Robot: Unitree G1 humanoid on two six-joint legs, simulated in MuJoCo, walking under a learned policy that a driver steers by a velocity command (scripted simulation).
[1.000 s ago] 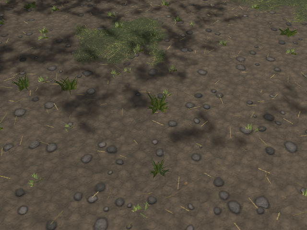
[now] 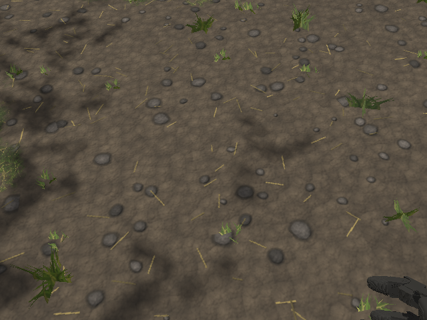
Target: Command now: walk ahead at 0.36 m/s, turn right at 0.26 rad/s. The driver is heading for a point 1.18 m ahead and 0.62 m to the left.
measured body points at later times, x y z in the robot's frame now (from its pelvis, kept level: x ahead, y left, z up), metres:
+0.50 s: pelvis +0.14 +0.02 +0.00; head +0.18 +0.02 +0.44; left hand +0.28 +0.30 -0.09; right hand +0.29 -0.26 -0.12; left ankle +0.18 +0.13 -0.74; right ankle +0.20 -0.11 -0.74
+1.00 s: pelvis +0.14 +0.04 -0.01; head +0.16 +0.08 +0.44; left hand +0.12 +0.36 -0.12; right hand +0.42 -0.13 -0.09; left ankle +0.09 +0.13 -0.74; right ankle +0.19 -0.11 -0.70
